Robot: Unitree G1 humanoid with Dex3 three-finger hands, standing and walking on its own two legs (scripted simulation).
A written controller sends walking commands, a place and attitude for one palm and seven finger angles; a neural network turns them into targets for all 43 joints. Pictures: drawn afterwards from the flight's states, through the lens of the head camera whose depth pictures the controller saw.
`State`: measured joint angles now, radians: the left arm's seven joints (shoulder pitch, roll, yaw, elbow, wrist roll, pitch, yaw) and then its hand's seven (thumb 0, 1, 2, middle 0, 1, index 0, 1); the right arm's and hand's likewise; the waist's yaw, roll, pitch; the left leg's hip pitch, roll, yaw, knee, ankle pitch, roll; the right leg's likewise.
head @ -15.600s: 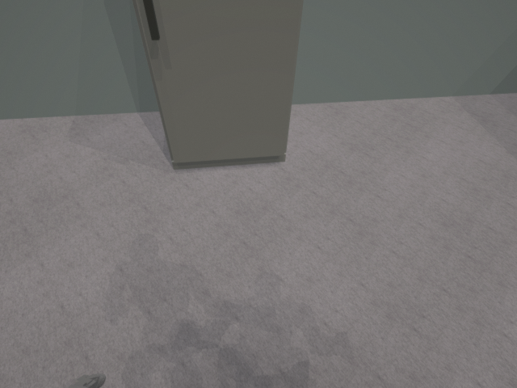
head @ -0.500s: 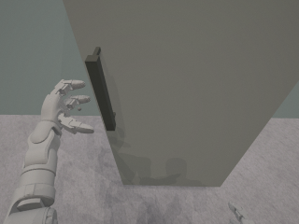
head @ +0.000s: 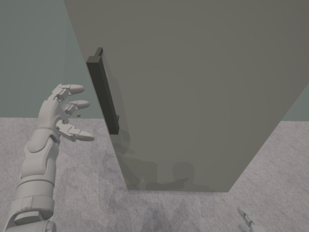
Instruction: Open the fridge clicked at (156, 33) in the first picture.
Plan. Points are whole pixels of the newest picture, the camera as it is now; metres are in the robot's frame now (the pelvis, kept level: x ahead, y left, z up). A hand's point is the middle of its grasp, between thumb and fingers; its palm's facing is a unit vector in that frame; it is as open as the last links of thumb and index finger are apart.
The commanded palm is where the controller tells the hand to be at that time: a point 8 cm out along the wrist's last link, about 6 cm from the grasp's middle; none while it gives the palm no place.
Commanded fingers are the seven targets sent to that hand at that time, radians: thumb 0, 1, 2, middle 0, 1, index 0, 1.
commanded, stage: move the hooked fingers beside the handle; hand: left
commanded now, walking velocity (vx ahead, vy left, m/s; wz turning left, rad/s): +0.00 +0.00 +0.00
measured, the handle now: (108, 96) +0.44 +0.16 +0.13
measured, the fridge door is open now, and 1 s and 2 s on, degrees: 0 0 0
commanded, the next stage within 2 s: feel for the door with the fingertips in 1.24 s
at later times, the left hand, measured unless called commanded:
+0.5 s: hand (78, 110) +0.37 +0.22 +0.14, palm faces +0.05 -1.00 -0.01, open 14.0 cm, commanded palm +0.33 +0.26 +0.13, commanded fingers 0.00 -0.50 0.30 -0.30 -1.20 -0.30 -1.20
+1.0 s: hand (83, 112) +0.37 +0.21 +0.13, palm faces +0.01 -1.00 +0.01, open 14.0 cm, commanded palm +0.35 +0.26 +0.13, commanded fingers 0.00 -0.50 0.30 -0.30 -1.20 -0.30 -1.20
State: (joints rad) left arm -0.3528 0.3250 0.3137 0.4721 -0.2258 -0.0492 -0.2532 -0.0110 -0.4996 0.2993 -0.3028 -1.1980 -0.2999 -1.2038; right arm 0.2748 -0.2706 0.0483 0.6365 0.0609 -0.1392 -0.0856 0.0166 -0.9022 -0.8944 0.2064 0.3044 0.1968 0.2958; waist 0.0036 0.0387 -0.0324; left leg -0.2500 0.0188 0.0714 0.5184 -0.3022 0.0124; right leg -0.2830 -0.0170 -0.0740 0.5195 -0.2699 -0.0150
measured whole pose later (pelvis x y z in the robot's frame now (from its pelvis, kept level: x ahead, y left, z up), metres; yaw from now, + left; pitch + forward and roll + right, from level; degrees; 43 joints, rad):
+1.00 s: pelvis +0.00 +0.01 +0.00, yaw +0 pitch +3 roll +0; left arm -0.41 0.32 0.28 0.52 -0.24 -0.04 -0.28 -0.01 -0.50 0.30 -0.30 -1.20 -0.30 -1.20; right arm 0.29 -0.28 0.05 0.65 0.06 -0.13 -0.08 0.02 -0.90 -0.89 0.21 0.30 0.20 0.30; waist 0.00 0.04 -0.04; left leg -0.28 0.01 0.07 0.53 -0.31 0.02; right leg -0.30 -0.02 -0.07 0.52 -0.27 -0.01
